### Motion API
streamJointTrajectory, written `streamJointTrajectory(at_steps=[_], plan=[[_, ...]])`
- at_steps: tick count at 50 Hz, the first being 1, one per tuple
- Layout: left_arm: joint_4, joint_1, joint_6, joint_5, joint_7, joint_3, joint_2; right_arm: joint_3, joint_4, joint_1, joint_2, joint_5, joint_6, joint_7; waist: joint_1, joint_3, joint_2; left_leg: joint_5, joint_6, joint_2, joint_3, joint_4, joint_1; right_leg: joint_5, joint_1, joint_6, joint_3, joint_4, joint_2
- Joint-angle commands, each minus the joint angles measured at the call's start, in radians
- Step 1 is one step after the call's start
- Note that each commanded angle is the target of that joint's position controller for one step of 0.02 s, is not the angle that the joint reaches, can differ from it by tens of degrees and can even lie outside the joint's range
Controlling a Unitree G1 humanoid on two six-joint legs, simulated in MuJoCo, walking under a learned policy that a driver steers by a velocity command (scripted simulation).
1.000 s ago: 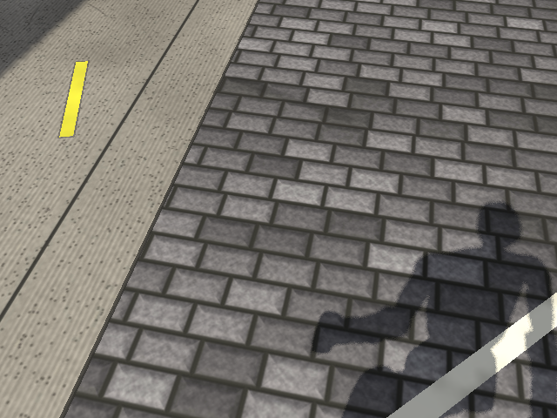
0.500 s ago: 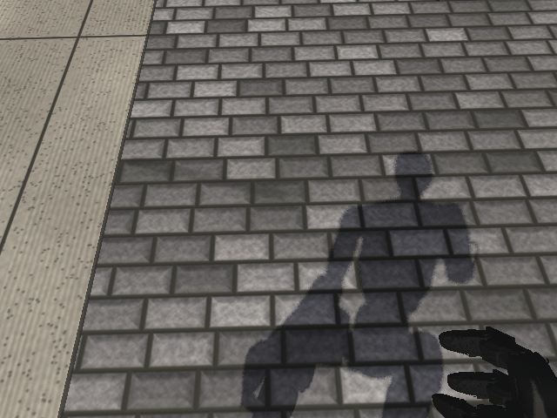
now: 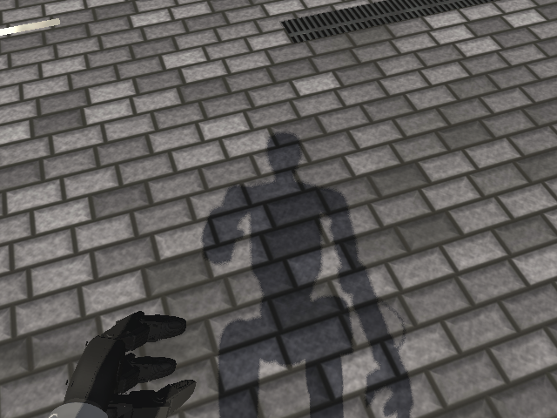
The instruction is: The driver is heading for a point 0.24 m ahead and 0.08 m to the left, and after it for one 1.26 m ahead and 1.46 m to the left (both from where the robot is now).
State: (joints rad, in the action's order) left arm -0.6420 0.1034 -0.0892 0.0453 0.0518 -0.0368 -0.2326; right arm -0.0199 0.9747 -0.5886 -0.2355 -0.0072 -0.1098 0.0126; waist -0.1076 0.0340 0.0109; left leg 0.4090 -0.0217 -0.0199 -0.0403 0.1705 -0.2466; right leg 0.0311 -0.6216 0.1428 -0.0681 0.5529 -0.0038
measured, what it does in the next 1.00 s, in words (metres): walks ahead, turning left: right foot, then left foot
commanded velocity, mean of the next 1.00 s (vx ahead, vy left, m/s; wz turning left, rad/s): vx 0.26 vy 0.00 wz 0.81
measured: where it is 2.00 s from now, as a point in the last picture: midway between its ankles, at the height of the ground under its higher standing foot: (263, 414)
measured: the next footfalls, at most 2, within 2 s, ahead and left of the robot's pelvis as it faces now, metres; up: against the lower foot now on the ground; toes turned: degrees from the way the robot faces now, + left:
right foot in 0.02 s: +0.22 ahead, -0.09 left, +0.00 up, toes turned -1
left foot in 0.42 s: +0.49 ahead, +0.12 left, +0.00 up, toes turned +19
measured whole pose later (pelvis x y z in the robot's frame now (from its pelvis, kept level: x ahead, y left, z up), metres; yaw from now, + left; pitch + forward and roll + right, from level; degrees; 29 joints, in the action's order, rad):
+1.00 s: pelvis +0.48 -0.01 +0.02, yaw +51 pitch +1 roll -1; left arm -0.70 -0.11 -0.01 0.02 -0.03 0.08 -0.29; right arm -0.10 0.53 -0.16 -0.36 0.02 0.06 -0.01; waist -0.01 0.05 -0.04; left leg 0.43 0.03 -0.16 0.19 1.05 0.55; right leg 0.17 -0.32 0.00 0.05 0.47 -0.04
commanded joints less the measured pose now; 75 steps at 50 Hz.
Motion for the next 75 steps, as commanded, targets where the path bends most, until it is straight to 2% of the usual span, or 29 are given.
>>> streamJointTrajectory(at_steps=[1, 2, 3, 5, 7, 8, 9, 12, 17, 21, 22, 23, 24, 26, 27, 34, 43, 44, 46, 48, 51, 56, 63, 66, 68, 69, 70, 72, 75], plan=[[-0.102, -0.544, -0.002, 0.021, -0.053, 0.102, -0.248, -0.037, -0.085, 0.089, -0.208, -0.010, 0.008, -0.021, 0.347, -0.271, -0.087, -0.965, -0.094, 0.161, 0.033, 0.763, 0.473, 0.241, 0.838, 0.032, 0.144, 0.016, 0.091], [-0.099, -0.555, -0.009, 0.062, -0.061, 0.118, -0.314, -0.002, -0.122, -0.023, -0.016, 0.019, 0.006, -0.011, 0.221, -0.399, 0.189, 0.033, -0.075, 0.015, 0.036, 1.162, 0.802, 0.325, 1.080, 0.087, 0.600, -0.036, 0.435], [-0.084, -0.545, -0.002, 0.029, -0.051, 0.118, -0.274, -0.026, -0.127, -0.014, -0.121, 0.048, 0.010, -0.024, 0.235, -0.483, 0.151, 0.048, -0.083, -0.011, 0.109, 1.323, 0.892, 0.183, 1.056, 0.140, 0.830, -0.168, 0.499], [-0.104, -0.414, -0.022, 0.003, -0.042, 0.092, -0.146, -0.029, -0.153, 0.164, -0.120, 0.026, 0.021, -0.029, 0.174, -0.161, 0.019, -0.080, -0.062, 0.071, 0.101, 1.213, 0.925, -0.336, 0.747, 0.094, 0.443, -0.169, 0.393], [-0.126, -0.399, -0.032, -0.015, -0.047, 0.080, -0.093, -0.038, -0.140, 0.150, -0.093, -0.001, 0.058, -0.013, 0.109, -0.074, 0.016, -0.068, -0.040, 0.099, 0.092, 1.133, 0.831, -0.560, 0.550, 0.031, 0.217, -0.213, 0.313], [-0.099, -0.293, -0.046, -0.039, -0.039, 0.090, -0.092, -0.052, -0.165, 0.161, -0.079, 0.073, 0.057, -0.023, 0.089, -0.104, 0.129, -0.077, -0.015, 0.134, 0.134, 1.147, 0.841, -0.578, 0.566, 0.048, 0.154, -0.219, 0.300], [-0.096, -0.252, -0.051, -0.048, -0.040, 0.089, -0.081, -0.052, -0.180, 0.176, -0.085, 0.078, 0.068, -0.025, 0.069, -0.098, 0.120, -0.078, -0.002, 0.146, 0.127, 1.101, 0.856, -0.546, 0.544, 0.051, 0.123, -0.244, 0.296], [-0.088, -0.143, -0.040, -0.050, -0.071, 0.098, -0.109, -0.047, -0.250, 0.292, -0.054, 0.047, 0.078, -0.015, 0.035, 0.023, 0.069, -0.195, 0.024, 0.134, 0.045, 0.846, 0.845, -0.496, 0.359, 0.017, -0.044, -0.327, 0.243], [-0.092, -0.187, -0.007, -0.078, -0.114, 0.121, -0.205, -0.060, -0.270, 0.300, -0.090, 0.018, 0.073, 0.048, 0.052, -0.091, 0.071, -0.532, -0.013, 0.013, -0.087, 0.502, 0.620, -0.594, 0.464, -0.035, -0.175, -0.150, 0.193], [-0.058, -0.134, 0.028, -0.092, -0.096, 0.125, -0.202, -0.135, -0.250, 0.059, -0.252, 0.023, 0.090, 0.032, -0.104, -0.175, 0.000, -0.508, -0.140, -0.047, -0.052, 0.357, 0.302, -0.456, 0.407, -0.120, -0.147, 0.406, 0.176], [-0.048, -0.196, 0.029, -0.042, -0.075, 0.092, -0.074, -0.135, -0.255, 0.138, -0.300, 0.025, 0.086, 0.015, 0.012, -0.082, -0.299, -0.989, -0.179, 0.066, 0.169, 0.351, 0.251, 0.541, 0.194, -0.167, -0.132, 0.716, 0.010], [-0.032, -0.387, 0.020, -0.036, -0.060, 0.085, -0.082, -0.126, -0.359, 0.257, -0.353, -0.034, 0.062, 0.018, 0.146, -0.265, -0.352, -1.124, -0.443, 0.289, 0.703, 0.331, 0.059, 0.709, -0.058, -0.221, 0.073, 1.021, -0.136], [-0.019, -0.363, 0.009, -0.047, -0.049, 0.099, -0.196, -0.132, -0.421, 0.311, -0.336, -0.028, 0.060, 0.031, 0.086, -0.418, -0.201, -0.753, -0.469, 0.347, 0.836, 0.188, 0.022, 0.604, -0.085, -0.197, 0.234, 1.040, -0.097], [0.012, -0.203, 0.018, -0.041, -0.063, 0.109, -0.212, -0.111, -0.443, 0.392, -0.251, 0.027, 0.068, 0.022, 0.109, -0.219, 0.045, -0.408, -0.345, 0.252, 0.696, 0.138, 0.248, 0.449, -0.107, -0.177, 0.233, 0.875, -0.032], [0.016, -0.190, 0.031, -0.032, -0.072, 0.108, -0.202, -0.104, -0.452, 0.407, -0.234, 0.032, 0.073, 0.011, 0.126, -0.187, 0.050, -0.438, -0.322, 0.223, 0.649, 0.141, 0.350, 0.423, -0.064, -0.178, 0.241, 0.801, -0.018], [0.007, -0.146, 0.065, -0.048, -0.078, 0.099, -0.113, -0.124, -0.483, 0.399, -0.258, 0.028, 0.143, -0.059, 0.117, -0.220, -0.049, -0.549, -0.206, 0.079, 0.499, 0.200, 0.466, 0.272, 0.086, -0.233, 0.216, 0.353, -0.066], [-0.002, -0.144, 0.035, -0.054, -0.062, 0.137, -0.163, -0.119, -0.523, 0.446, -0.229, 0.030, 0.169, -0.047, 0.095, -0.153, -0.204, -0.265, -0.123, 0.025, 0.653, 0.267, 0.492, 0.178, 0.294, -0.182, 0.232, -0.078, -0.073], [-0.017, -0.183, 0.033, -0.052, -0.062, 0.147, -0.178, -0.113, -0.529, 0.457, -0.215, 0.037, 0.170, -0.044, 0.114, -0.157, -0.175, -0.180, -0.096, -0.014, 0.631, 0.324, 0.537, 0.081, 0.394, -0.162, 0.228, -0.196, -0.029], [0.007, -0.165, 0.057, -0.007, -0.068, 0.162, -0.273, -0.096, -0.545, 0.376, -0.162, 0.038, 0.165, -0.035, 0.043, -0.169, 0.237, 0.250, -0.004, -0.213, 0.296, 0.742, 0.825, -0.042, 0.540, 0.053, 0.584, -0.270, 0.331], [0.044, -0.110, 0.054, -0.008, -0.082, 0.146, -0.178, -0.132, -0.512, 0.363, -0.301, 0.030, 0.150, -0.018, 0.046, -0.118, 0.176, 0.098, 0.066, -0.061, 0.239, 1.004, 0.895, 0.062, 0.460, 0.094, 0.537, -0.272, 0.349], [0.057, -0.099, 0.077, -0.033, -0.110, 0.130, -0.160, -0.113, -0.476, 0.330, -0.236, 0.028, 0.170, -0.020, 0.066, -0.061, 0.074, -0.039, 0.098, -0.015, 0.150, 1.163, 0.929, 0.053, 0.424, 0.036, 0.306, -0.256, 0.231], [0.027, -0.215, 0.095, -0.016, -0.112, 0.144, -0.203, -0.087, -0.526, 0.445, -0.184, 0.039, 0.165, -0.022, 0.153, -0.091, 0.128, -0.069, 0.137, 0.089, 0.067, 0.990, 0.976, -0.032, 0.571, 0.082, 0.184, -0.272, 0.265], [0.000, -0.212, 0.095, -0.054, -0.070, 0.159, -0.247, -0.069, -0.501, 0.417, -0.152, 0.021, 0.161, -0.013, 0.134, -0.142, 0.168, -0.012, 0.075, 0.052, 0.001, 0.599, 0.669, -0.120, 0.504, 0.083, 0.103, -0.216, 0.302], [-0.039, -0.248, 0.090, -0.086, -0.066, 0.144, -0.206, -0.080, -0.447, 0.312, -0.162, 0.019, 0.160, -0.008, 0.080, -0.153, 0.133, -0.246, -0.010, 0.007, -0.008, 0.224, 0.410, -0.097, 0.415, -0.017, 0.044, -0.072, 0.265], [0.009, -0.270, 0.076, -0.012, -0.049, 0.103, -0.101, -0.109, -0.475, 0.331, -0.327, -0.002, 0.158, -0.026, 0.122, -0.166, -0.353, -0.755, -0.235, 0.402, 0.478, 0.223, 0.186, 0.608, -0.038, -0.201, -0.087, 0.329, 0.063], [0.016, -0.176, 0.076, -0.028, -0.063, 0.131, -0.181, -0.100, -0.473, 0.297, -0.274, -0.033, 0.139, -0.021, 0.024, -0.208, -0.233, -0.705, -0.328, 0.431, 0.479, 0.193, 0.290, 0.636, -0.035, -0.212, 0.049, 0.505, 0.067], [0.009, -0.172, 0.084, -0.054, -0.068, 0.138, -0.195, -0.085, -0.456, 0.338, -0.245, -0.037, 0.122, -0.017, 0.054, -0.162, -0.191, -0.623, -0.288, 0.364, 0.389, 0.182, 0.341, 0.569, -0.029, -0.200, 0.076, 0.563, 0.075], [-0.034, -0.230, 0.104, -0.044, -0.083, 0.142, -0.186, -0.069, -0.452, 0.449, -0.193, -0.004, 0.107, -0.020, 0.103, -0.121, -0.165, -0.543, -0.199, 0.271, 0.285, 0.182, 0.391, 0.423, -0.012, -0.205, 0.088, 0.557, 0.080], [-0.056, -0.291, 0.110, -0.043, -0.082, 0.134, -0.154, -0.044, -0.437, 0.492, -0.135, -0.009, 0.102, -0.028, 0.143, -0.135, -0.155, -0.607, -0.187, 0.218, 0.206, 0.184, 0.457, 0.305, 0.112, -0.224, 0.078, 0.511, 0.064]])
